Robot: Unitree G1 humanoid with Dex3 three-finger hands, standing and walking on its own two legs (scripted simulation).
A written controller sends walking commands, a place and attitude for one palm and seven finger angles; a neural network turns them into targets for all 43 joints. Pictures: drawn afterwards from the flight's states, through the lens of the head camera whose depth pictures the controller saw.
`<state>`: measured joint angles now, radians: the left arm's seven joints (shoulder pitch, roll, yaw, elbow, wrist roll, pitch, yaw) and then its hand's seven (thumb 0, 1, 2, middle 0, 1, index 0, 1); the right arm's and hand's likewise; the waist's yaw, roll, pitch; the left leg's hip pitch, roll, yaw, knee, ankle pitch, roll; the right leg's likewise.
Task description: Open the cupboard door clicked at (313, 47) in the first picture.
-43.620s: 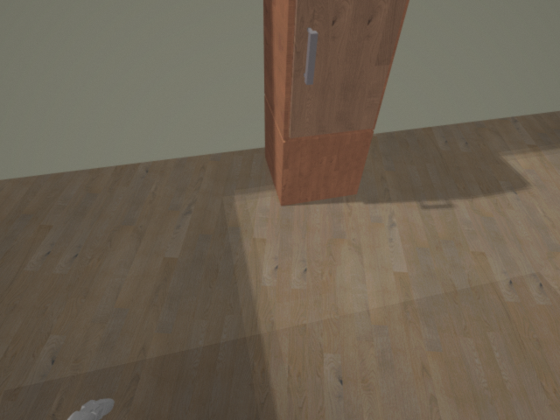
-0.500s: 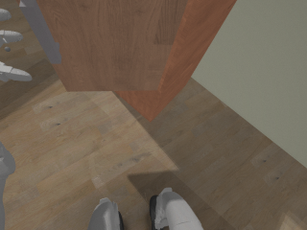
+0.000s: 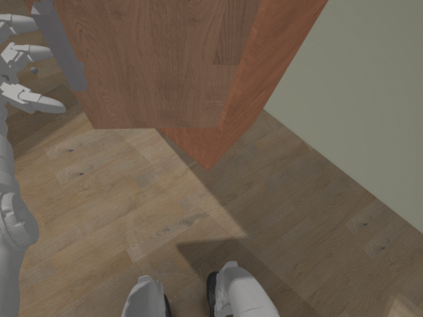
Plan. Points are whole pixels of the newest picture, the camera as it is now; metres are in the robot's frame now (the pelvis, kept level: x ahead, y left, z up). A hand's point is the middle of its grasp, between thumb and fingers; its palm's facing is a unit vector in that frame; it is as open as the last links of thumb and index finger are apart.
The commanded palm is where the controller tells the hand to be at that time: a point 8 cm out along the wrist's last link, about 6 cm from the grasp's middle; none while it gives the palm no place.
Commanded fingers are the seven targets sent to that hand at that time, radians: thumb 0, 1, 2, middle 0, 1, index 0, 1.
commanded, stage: slide the fingers in behind the handle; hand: left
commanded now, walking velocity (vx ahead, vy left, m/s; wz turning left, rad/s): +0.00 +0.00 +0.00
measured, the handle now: (65, 45) +0.58 +0.20 +0.07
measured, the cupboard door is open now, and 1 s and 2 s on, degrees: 46 46 46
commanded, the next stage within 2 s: close the thumb around the handle in 1.12 s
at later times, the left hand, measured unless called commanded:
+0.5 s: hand (64, 75) +0.52 +0.20 +0.07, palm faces +0.00 -1.00 -0.03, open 14.0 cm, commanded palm +0.50 +0.23 +0.07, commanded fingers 0.00 -0.50 0.30 -0.30 -1.20 -0.30 -1.20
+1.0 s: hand (74, 74) +0.52 +0.18 +0.07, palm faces +0.00 -1.00 -0.03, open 14.0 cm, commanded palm +0.50 +0.22 +0.07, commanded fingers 0.00 -0.50 0.30 -0.30 -1.20 -0.30 -1.20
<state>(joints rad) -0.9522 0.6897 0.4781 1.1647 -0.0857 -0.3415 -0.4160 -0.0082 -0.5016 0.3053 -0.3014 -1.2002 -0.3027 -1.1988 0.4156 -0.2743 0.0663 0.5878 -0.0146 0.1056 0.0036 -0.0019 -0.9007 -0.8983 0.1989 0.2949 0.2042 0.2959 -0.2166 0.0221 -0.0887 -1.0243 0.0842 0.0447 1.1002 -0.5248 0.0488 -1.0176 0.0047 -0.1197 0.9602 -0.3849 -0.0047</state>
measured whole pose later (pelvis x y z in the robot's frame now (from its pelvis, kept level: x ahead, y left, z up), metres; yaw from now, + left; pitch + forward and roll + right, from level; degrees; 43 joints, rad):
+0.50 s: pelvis +0.00 -0.01 +0.00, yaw +1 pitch +24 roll -4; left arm -0.93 0.56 0.41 1.17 -0.07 -0.40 -0.29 -0.01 -0.50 0.31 -0.29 -1.19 -0.30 -1.20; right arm 0.40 -0.26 0.05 0.60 -0.02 0.10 0.02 0.00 -0.90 -0.90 0.20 0.29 0.20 0.30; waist -0.20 0.03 -0.09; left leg -0.98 0.07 0.05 1.08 -0.52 0.04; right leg -0.99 0.00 -0.11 0.97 -0.40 -0.01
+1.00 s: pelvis +0.00 -0.02 +0.00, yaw +1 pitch +24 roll -3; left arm -0.98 0.57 0.42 1.22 -0.06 -0.40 -0.29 -0.01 -0.50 0.31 -0.30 -1.20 -0.30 -1.20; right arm 0.39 -0.27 0.05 0.60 -0.02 0.07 0.01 0.00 -0.90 -0.90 0.20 0.29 0.20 0.30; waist -0.21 0.02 -0.09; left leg -1.00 0.08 0.04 1.09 -0.51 0.03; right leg -1.01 0.00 -0.12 0.99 -0.40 -0.03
